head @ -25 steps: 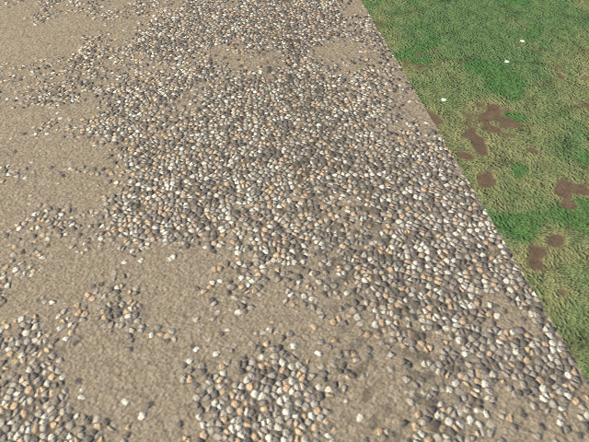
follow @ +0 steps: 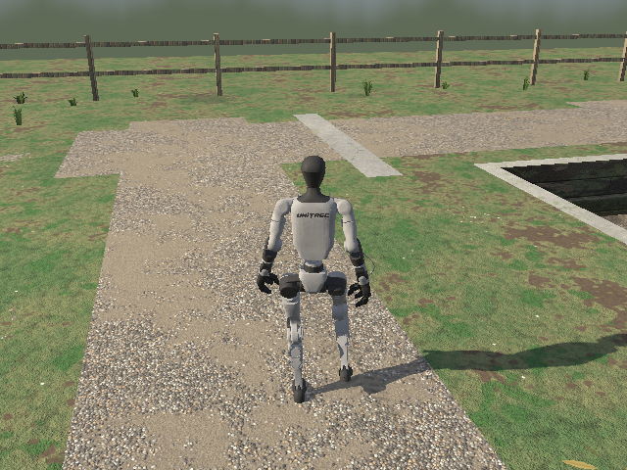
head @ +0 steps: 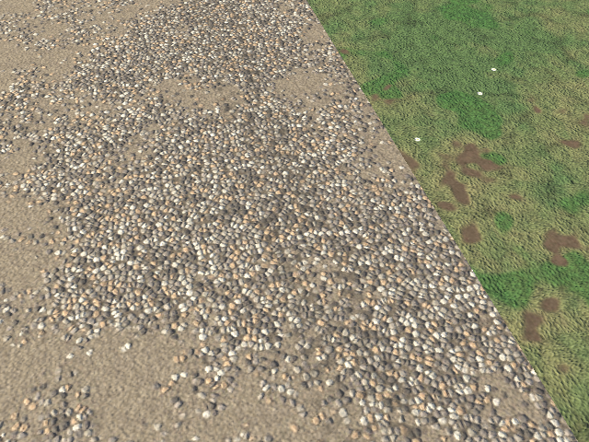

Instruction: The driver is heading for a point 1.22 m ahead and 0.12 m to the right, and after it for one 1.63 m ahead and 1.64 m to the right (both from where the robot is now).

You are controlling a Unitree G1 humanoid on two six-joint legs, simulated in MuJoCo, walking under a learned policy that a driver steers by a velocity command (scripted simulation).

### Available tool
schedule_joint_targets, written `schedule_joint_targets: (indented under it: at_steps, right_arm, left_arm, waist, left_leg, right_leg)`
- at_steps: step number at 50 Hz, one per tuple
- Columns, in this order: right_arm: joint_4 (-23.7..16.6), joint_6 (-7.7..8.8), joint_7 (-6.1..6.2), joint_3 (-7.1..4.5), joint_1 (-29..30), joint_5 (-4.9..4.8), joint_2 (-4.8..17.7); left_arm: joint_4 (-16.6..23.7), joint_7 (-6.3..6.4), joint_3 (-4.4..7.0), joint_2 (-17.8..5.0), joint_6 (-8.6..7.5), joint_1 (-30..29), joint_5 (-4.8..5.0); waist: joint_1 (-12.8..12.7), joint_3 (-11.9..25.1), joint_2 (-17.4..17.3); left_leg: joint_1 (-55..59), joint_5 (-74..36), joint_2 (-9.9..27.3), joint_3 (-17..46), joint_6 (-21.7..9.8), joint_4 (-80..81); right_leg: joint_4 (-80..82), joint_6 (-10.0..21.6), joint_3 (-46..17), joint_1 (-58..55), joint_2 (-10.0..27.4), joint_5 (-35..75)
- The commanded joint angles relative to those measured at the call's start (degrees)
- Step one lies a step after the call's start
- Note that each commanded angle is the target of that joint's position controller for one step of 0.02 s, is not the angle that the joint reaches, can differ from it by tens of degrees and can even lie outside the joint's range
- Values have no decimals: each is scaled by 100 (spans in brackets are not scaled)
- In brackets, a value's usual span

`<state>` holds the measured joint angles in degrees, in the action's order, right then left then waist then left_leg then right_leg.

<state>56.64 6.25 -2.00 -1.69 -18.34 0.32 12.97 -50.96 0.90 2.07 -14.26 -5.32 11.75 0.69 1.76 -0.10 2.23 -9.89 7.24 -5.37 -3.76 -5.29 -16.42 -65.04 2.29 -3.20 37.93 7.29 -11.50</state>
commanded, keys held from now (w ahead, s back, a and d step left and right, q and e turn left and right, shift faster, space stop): w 1.00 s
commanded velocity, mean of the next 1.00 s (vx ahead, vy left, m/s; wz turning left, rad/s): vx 0.50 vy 0.00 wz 0.00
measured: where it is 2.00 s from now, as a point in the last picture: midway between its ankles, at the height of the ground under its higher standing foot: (304, 249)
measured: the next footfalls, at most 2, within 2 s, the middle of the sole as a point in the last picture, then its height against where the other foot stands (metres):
right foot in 0.30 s outside the picture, level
left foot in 0.86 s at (266, 389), level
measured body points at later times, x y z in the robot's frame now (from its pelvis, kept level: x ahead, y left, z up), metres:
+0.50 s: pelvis +0.28 -0.08 +0.00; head +0.29 -0.10 +0.45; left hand +0.33 +0.18 -0.12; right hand +0.37 -0.35 -0.14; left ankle +0.28 +0.08 -0.66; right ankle +0.30 -0.16 -0.74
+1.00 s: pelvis +0.55 -0.01 -0.01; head +0.58 +0.00 +0.44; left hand +0.59 +0.26 -0.15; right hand +0.66 -0.27 -0.13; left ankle +0.61 +0.07 -0.74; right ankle +0.47 -0.17 -0.65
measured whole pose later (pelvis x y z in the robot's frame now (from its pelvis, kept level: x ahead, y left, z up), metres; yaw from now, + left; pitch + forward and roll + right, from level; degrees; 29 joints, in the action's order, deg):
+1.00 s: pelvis +0.55 -0.01 -0.01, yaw +1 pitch +1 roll +0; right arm 51.9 5.6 -2.0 -3.1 -10.4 0.0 13.9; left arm -55.0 0.2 2.9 -14.8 -5.6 16.8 1.4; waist 0.1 -1.4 1.7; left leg -19.3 8.5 -1.9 -3.6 -3.8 -26.1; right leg -67.9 2.8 -1.6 25.1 3.4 -19.8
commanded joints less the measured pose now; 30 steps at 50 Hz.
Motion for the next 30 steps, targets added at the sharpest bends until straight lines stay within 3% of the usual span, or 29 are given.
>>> schedule_joint_targets:
  at_steps: [1, 5, 10, 12, 13, 14, 15, 16, 17, 18, 19, 20, 22, 24, 26, 30]
  right_arm:
    - [-318, 101, 113, -122, 237, -10, 760]
    - [-218, 25, 197, -149, -227, -102, 921]
    - [-27, -96, 210, -184, -641, -153, 975]
    - [-20, -158, 223, -218, -580, -156, 1047]
    - [-46, -190, 226, -225, -458, -151, 1083]
    - [-81, -221, 224, -187, -369, -118, 990]
    - [-226, -215, 221, -81, -319, -28, 757]
    - [-279, -82, 168, 124, -947, -39, 66]
    - [-207, 68, 144, 47, -826, -136, 435]
    - [-379, 150, 121, -76, -331, -274, 897]
    - [-475, 157, 148, -87, 25, -275, 925]
    - [-508, 121, 180, -109, 216, -186, 841]
    - [-460, -48, 207, -134, 33, -128, 629]
    - [-461, -149, 224, -134, 6, -112, 495]
    - [-608, -176, 239, -159, 398, -74, 523]
    - [-861, -141, 196, -145, 1238, -67, 409]
  left_arm:
    - [243, 38, 74, -258, 20, 191, -71]
    - [483, -35, 34, -162, -45, -740, -16]
    - [767, -210, 18, -255, -99, -1426, 59]
    - [792, -265, 61, -386, -150, -1266, 59]
    - [719, -271, 123, -500, -173, -919, 52]
    - [471, -251, 257, -723, -186, -114, 44]
    - [197, -204, 411, -1176, -195, 1073, -4]
    - [35, -212, 555, -1741, -138, 1730, -61]
    - [44, -224, 402, -1206, -141, 1725, -52]
    - [146, -222, 295, -907, -153, 1172, -32]
    - [288, -226, 222, -719, -141, 615, -36]
    - [331, -260, 171, -551, -139, 274, -62]
    - [270, -303, 119, -369, -167, 123, -101]
    - [124, -284, 158, -506, -195, 337, -94]
    - [13, -222, 198, -641, -183, 549, -100]
    - [-122, -110, 194, -682, -102, 851, -62]
  waist:
    - [-268, -312, -425]
    - [72, -310, -437]
    - [271, -464, -523]
    - [106, -371, -608]
    - [-128, -186, -662]
    - [-518, 280, -596]
    - [-954, 1155, -181]
    - [-794, 1914, 1311]
    - [-852, 2099, 1177]
    - [-731, 1283, 837]
    - [-550, 850, 375]
    - [-394, 471, 80]
    - [-111, 266, 234]
    - [-30, 120, 171]
    - [-83, -32, 58]
    - [-292, -188, 112]
  left_leg:
    - [-612, -419, 1600, 1180, -981, 1166]
    - [-119, -492, 1511, 903, -724, 1064]
    - [832, -343, 1884, 1030, -642, 640]
    - [1075, -678, 2014, 1106, -548, 312]
    - [1073, -1411, 1953, 1030, -464, -89]
    - [934, -2315, 1654, 783, -328, -1038]
    - [-6, -1850, 1293, 436, -112, -2727]
    - [-2477, 622, 271, 103, 331, -4956]
    - [-3208, 2327, 319, 991, 248, -5864]
    - [-3620, 1967, 657, 1050, 116, -6098]
    - [-3440, 1431, 982, 873, 90, -5904]
    - [-3230, 1061, 1161, 804, 117, -5518]
    - [-2629, 681, 1349, 792, 167, -5028]
    - [-2663, 446, 1360, 713, 256, -4762]
    - [-3061, -4, 1386, 704, 352, -4235]
    - [-3153, -1045, 1286, 579, 420, -2853]
  right_leg:
    - [829, -154, -9, 104, 238, 929]
    - [2481, -202, 219, -102, -30, 1760]
    - [3331, -81, 243, -67, -189, 1224]
    - [3566, 82, 302, -428, -292, 763]
    - [3687, 183, 436, -974, -443, 612]
    - [3797, 335, 570, -2019, -629, 585]
    - [3662, 702, -219, -3759, 82, 704]
    - [4129, 1587, -2785, -5960, 1410, -212]
    - [4778, 1612, -3880, -6021, 1574, -568]
    - [4818, 1329, -3065, -5315, 1419, -440]
    - [4928, 1179, -2254, -4489, 1190, 67]
    - [5156, 1110, -1727, -3763, 948, 475]
    - [5498, 1004, -1093, -3051, 609, 859]
    - [5663, 1086, -737, -2872, 533, 1402]
    - [5754, 1117, -551, -2988, 542, 1745]
    - [5860, 951, -159, -3146, 384, 1664]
